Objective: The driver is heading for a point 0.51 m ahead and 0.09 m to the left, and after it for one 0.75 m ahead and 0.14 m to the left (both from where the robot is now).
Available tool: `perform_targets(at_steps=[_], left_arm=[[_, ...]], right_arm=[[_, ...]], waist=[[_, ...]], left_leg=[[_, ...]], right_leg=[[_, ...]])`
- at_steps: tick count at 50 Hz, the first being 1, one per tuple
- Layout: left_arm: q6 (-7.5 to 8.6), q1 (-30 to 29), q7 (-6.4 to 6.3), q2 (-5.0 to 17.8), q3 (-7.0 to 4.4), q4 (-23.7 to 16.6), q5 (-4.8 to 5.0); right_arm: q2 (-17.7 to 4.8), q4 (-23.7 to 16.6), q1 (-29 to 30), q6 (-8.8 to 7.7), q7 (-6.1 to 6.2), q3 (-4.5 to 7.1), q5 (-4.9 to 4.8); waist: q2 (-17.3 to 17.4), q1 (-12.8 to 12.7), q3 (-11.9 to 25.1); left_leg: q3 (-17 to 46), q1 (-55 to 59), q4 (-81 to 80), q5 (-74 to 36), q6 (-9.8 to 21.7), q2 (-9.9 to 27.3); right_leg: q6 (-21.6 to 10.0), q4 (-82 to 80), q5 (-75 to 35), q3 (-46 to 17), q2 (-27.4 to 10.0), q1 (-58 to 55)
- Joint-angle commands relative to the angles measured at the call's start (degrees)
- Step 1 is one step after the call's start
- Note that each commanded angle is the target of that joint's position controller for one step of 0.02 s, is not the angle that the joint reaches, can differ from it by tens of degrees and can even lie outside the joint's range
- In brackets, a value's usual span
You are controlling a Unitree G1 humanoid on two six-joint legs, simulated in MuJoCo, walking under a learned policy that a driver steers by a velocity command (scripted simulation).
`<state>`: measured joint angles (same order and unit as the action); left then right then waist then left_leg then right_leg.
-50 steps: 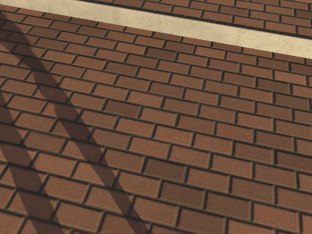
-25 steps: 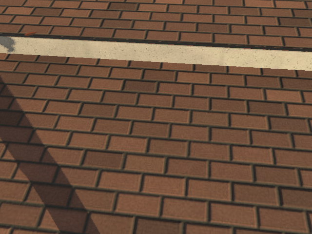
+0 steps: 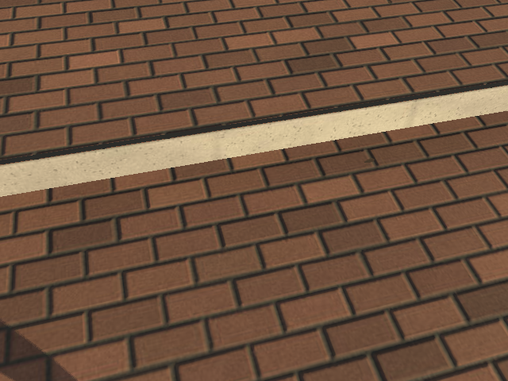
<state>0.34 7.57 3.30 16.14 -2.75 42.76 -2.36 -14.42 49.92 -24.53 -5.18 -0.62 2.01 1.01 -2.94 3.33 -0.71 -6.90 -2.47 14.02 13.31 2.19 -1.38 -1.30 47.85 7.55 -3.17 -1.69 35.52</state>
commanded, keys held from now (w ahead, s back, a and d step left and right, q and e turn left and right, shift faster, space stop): w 0.12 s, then w+q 0.46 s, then q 0.42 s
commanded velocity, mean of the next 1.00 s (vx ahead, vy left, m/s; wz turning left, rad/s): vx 0.39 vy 0.00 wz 0.34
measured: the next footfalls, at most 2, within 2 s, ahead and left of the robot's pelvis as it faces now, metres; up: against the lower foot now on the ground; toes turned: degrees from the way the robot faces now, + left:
right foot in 0.16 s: +0.22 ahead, -0.11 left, +0.00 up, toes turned -4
left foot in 0.68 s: +0.49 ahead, +0.10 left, +0.00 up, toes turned +19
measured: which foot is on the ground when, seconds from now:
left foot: down 0.00-0.16, up 0.18-0.66, down 0.68-1.00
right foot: up 0.00-0.14, down 0.16-0.70, up 0.72-1.00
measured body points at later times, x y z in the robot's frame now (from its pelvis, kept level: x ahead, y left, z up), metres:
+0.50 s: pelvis +0.25 -0.04 +0.00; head +0.27 -0.04 +0.45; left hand +0.22 +0.22 -0.13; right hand +0.39 -0.28 -0.13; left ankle +0.36 +0.12 -0.68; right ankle +0.18 -0.11 -0.75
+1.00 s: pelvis +0.43 +0.03 -0.01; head +0.47 +0.06 +0.44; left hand +0.45 +0.32 -0.14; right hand +0.62 -0.20 -0.12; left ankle +0.45 +0.08 -0.75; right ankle +0.56 -0.11 -0.67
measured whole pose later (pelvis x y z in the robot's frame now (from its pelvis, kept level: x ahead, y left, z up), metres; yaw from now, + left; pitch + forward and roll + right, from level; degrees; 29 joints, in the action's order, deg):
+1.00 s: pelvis +0.43 +0.03 -0.01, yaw +25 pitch +1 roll -1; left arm -1.3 7.9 -1.5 14.7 -2.4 44.1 -1.8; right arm -15.4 46.5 -14.8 0.2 -0.1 4.1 0.6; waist -1.7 1.6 -5.1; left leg 3.2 -16.1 22.9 7.2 7.1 -8.2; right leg 3.5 59.1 17.6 -3.5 -4.4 35.3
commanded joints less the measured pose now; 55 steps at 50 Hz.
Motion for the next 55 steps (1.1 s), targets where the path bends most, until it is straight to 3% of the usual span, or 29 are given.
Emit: perform_targets(at_steps=[1, 5, 6, 7, 8, 9, 10, 11, 12, 13, 14, 16, 19, 23, 28, 30, 32, 33, 34, 35, 36, 37, 38, 39, 40, 41, 44, 51, 55], left_arm=[[1.11, -6.3, 0.43, 0.7, 0.95, -5.1, 0.14], [1.75, -7.1, -0.47, 2.1, 0.92, -5.6, 0.00], [2.10, -3.6, -0.87, 2.5, 0.62, -4.4, -0.24], [2.81, 4.0, -1.43, 3.4, 0.04, -1.7, -0.80], [3.38, 13.6, -2.24, 6.6, -1.13, 0.9, -1.86], [3.39, 19.1, -3.16, 13.3, -2.71, 1.2, -2.54], [2.59, 18.9, -3.51, 12.6, -3.04, 1.4, 0.34], [2.54, 13.6, -3.56, 9.3, -2.05, 1.3, 0.89], [3.03, 9.8, -3.29, 5.4, -1.01, 1.2, 0.99], [3.58, 7.9, -3.20, 3.1, -0.38, 1.4, 0.96], [4.02, 7.1, -3.37, 1.8, 0.01, 1.9, 1.17], [5.18, 8.1, -3.42, 1.8, -0.10, 2.8, 1.09], [6.04, 10.1, -3.60, 2.9, -0.66, 4.4, 1.43], [5.96, 12.2, -3.81, 2.2, -0.50, 6.2, 1.35], [5.50, 16.6, -4.52, 4.1, -0.88, 8.7, 1.26], [4.89, 16.5, -4.93, 4.9, -0.98, 9.4, 1.12], [4.11, 15.6, -5.54, 6.6, -1.43, 9.4, 1.16], [3.62, 15.1, -5.69, 7.4, -1.63, 9.3, 1.35], [3.43, 14.2, -5.53, 7.5, -1.65, 8.7, 2.03], [3.66, 15.6, -5.21, 3.9, -0.88, 6.6, 1.98], [3.26, 19.4, -4.85, 2.1, -0.52, 3.5, 3.33], [3.03, 13.9, -4.88, 4.7, -0.88, 3.5, 1.77], [3.29, 10.5, -4.77, 3.4, -0.47, 2.2, 2.32], [3.25, 9.9, -4.87, 3.3, -0.51, 2.7, 1.85], [2.32, 9.8, -4.81, 3.6, -0.69, 2.4, 0.81], [1.03, 11.5, -4.74, 3.3, -0.72, 2.8, 0.08], [-0.87, 12.5, -4.68, 2.0, -0.57, 2.3, 0.39], [-2.14, 2.7, -5.21, 3.9, -1.05, -1.4, 0.72], [-2.01, 0.6, -5.46, 3.9, -0.83, -2.3, 1.22]], right_arm=[[-7.6, -2.1, 0.6, -0.67, -0.01, 1.51, -0.21], [-9.3, 0.5, -2.1, 0.40, 0.28, 1.93, -0.09], [-9.7, 1.0, -2.1, 0.70, 0.39, 1.97, -0.21], [-9.0, 1.6, -2.6, 1.04, 0.45, 1.66, -0.67], [-7.4, 0.5, -2.1, 0.94, 0.40, 0.97, -0.97], [-0.4, -2.8, -5.1, 0.76, -0.19, -0.72, -2.03], [-6.8, -1.6, -3.4, 1.36, 0.65, 1.20, -0.80], [-7.4, -2.4, 0.2, 1.54, 0.63, 1.70, -0.68], [-5.8, -2.2, 1.5, 1.44, 0.31, 1.38, -0.90], [-5.1, -1.4, 1.6, 1.97, 0.18, 1.48, -0.71], [-4.5, -0.7, 0.4, 2.83, -0.14, 1.52, 0.22], [-3.0, -0.1, 0.0, 3.97, -0.95, 1.61, 0.61], [-2.1, -1.9, 5.4, 4.53, -1.68, 1.83, 0.64], [-1.1, -4.7, 13.5, 4.40, -2.34, 1.35, 0.66], [-0.7, -8.5, 22.6, 4.25, -3.29, 0.45, 1.03], [-1.1, -9.0, 22.5, 4.17, -3.19, 0.60, 1.29], [-2.0, -7.5, 16.4, 3.85, -2.53, 1.13, 1.76], [-3.2, -5.9, 10.4, 3.28, -2.12, 1.77, 2.03], [-5.2, -3.6, 3.1, 2.52, -1.41, 2.80, 2.75], [-11.3, -3.0, -0.1, 2.15, -0.61, 4.38, 2.64], [-17.4, -4.7, 1.1, 2.86, -0.42, 6.05, 0.70], [-15.5, -5.4, 1.0, 3.88, 0.22, 5.98, -1.20], [-12.5, -5.6, 5.5, 4.21, 0.67, 5.12, -1.47], [-8.9, -5.7, 8.7, 4.51, 0.83, 4.10, -1.41], [-7.3, -6.0, 10.5, 4.63, 1.06, 3.59, -1.81], [-6.3, -6.2, 11.6, 4.61, 1.04, 3.18, -1.64], [-9.1, -6.4, 11.1, 3.82, 0.47, 3.85, -0.49], [-10.2, -7.1, 7.8, 5.47, 0.99, 4.40, -0.27], [-10.0, -7.4, 6.7, 6.01, 1.17, 4.47, 0.21]], waist=[[8.5, -0.9, -2.5], [9.0, -1.5, -2.4], [8.7, -3.3, -0.6], [6.6, -6.7, 3.4], [3.3, -10.7, 9.9], [-10.1, -10.3, 18.0], [-5.8, -11.1, 18.2], [-2.4, -8.5, 8.7], [-1.5, -6.5, 3.6], [-1.7, -5.0, 0.7], [-2.8, -3.4, -0.7], [-1.9, -2.4, -0.8], [-0.9, -2.3, -2.7], [-0.8, -3.4, -4.5], [-0.4, -5.8, -5.8], [-0.4, -4.9, -5.5], [-2.1, -2.5, -1.4], [-2.3, -0.2, 2.2], [-0.1, 3.7, 6.7], [7.8, 2.9, 12.3], [16.4, 0.2, 22.3], [3.8, 2.2, 21.1], [4.2, 0.7, 12.6], [1.6, -1.7, 5.8], [2.1, -3.4, 3.2], [2.9, -4.7, 2.9], [3.5, -5.9, 5.6], [7.6, -2.3, 4.5], [8.6, -1.1, 3.6]], left_leg=[[6.3, -2.7, -5.3, -21.2, 6.9, 13.3], [6.6, 2.5, 0.0, -31.5, 6.4, 15.8], [5.6, 3.3, 5.2, -39.3, 5.8, 15.3], [4.0, 0.9, 14.9, -42.3, 4.8, 13.1], [2.9, -8.3, 27.8, -30.5, 3.6, 10.7], [0.2, -29.3, 49.0, 6.5, 0.9, 2.0], [7.8, -34.2, 57.1, 16.5, 1.5, -0.1], [10.4, -36.1, 57.5, 12.3, 2.2, 3.0], [10.1, -34.6, 54.1, 8.3, 2.2, 5.0], [9.8, -32.1, 51.3, 6.2, 2.0, 6.1], [9.7, -29.6, 49.9, 4.9, 1.4, 6.6], [9.3, -28.5, 50.2, 2.1, 0.9, 6.1], [9.1, -34.4, 48.2, -3.6, 0.3, 6.9], [7.0, -37.1, 38.2, -11.3, -0.3, 6.6], [1.3, -34.2, 25.2, -12.5, 2.1, 5.0], [-0.7, -31.7, 22.4, -8.7, 3.9, 2.8], [-3.2, -24.3, 21.3, -3.9, 5.9, -1.9], [-2.4, -17.5, 18.8, -4.4, 7.2, -3.6], [-0.1, -6.2, 12.5, -11.9, 9.1, -3.6], [14.3, 8.6, 15.9, -32.3, 12.3, 9.9], [41.1, 23.5, 14.8, -56.3, 25.1, 25.4], [34.2, 19.1, 12.5, -55.9, 23.2, 22.7], [28.5, 10.6, 10.3, -51.5, 21.3, 20.6], [24.7, 2.2, 7.6, -47.4, 17.9, 16.9], [22.1, -3.3, 6.0, -45.0, 16.0, 14.1], [20.2, -7.3, 5.0, -44.3, 14.7, 12.3], [18.4, -10.2, 5.2, -46.3, 13.8, 9.8], [26.0, -7.5, 3.4, -21.4, 11.5, 8.8], [29.1, -4.8, 4.8, -18.9, 11.5, 9.5]], right_leg=[[-0.3, -8.8, -2.7, 5.2, 0.0, -3.2], [-3.5, -15.1, 3.0, 7.7, 1.5, -8.5], [-4.6, -17.5, 3.9, 8.4, 3.1, -13.7], [-5.9, -21.7, 1.7, 8.5, 4.3, -24.5], [-8.1, -22.3, 4.6, 0.9, -2.8, -39.4], [-14.1, -25.3, 6.6, -25.1, -22.2, -57.5], [-15.8, -30.4, 6.3, -32.8, -24.1, -52.6], [-13.9, -31.4, 5.9, -22.7, -20.8, -45.0], [-11.8, -33.9, 3.3, -16.0, -17.9, -37.7], [-9.4, -36.1, 1.3, -10.7, -15.2, -32.9], [-7.9, -37.7, -0.7, -6.9, -13.3, -29.2], [-7.7, -39.4, -5.5, -2.8, -12.6, -27.8], [-7.8, -41.0, -9.7, 2.5, -12.4, -29.2], [-7.3, -40.8, -13.9, 8.9, -10.9, -30.7], [-6.4, -38.6, -21.8, 13.5, -12.7, -36.6], [-5.5, -33.5, -35.6, 15.7, -13.1, -40.0], [-4.4, -21.6, -54.9, 17.2, -12.5, -41.7], [-3.9, -11.9, -54.6, 17.1, -12.2, -40.2], [-2.1, 1.8, -43.3, 17.8, -10.5, -34.4], [0.0, 19.6, -2.8, 17.5, -5.8, -19.6], [2.6, 39.6, 30.2, 9.8, 5.0, -1.8], [2.5, 38.7, 23.3, 1.6, 0.8, 0.6], [2.4, 35.4, 18.6, 1.7, -1.0, 1.5], [2.6, 30.0, 16.5, 1.8, -2.6, 0.2], [3.0, 26.2, 15.7, 1.4, -3.3, -2.1], [3.5, 23.7, 14.9, 1.5, -3.4, -5.6], [4.4, 19.0, 12.6, 2.2, -2.0, -7.8], [5.2, 8.9, 8.6, 0.0, -1.6, -1.8], [4.5, 2.9, 10.6, -0.7, -0.4, -2.5]])
Velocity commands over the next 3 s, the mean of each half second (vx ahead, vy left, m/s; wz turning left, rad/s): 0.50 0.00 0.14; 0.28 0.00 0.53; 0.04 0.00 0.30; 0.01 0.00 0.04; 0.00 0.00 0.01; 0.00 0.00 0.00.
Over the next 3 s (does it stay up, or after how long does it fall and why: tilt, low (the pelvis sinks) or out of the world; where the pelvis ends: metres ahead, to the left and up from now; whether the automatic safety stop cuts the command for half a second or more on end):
stays up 0.49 0.00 0.00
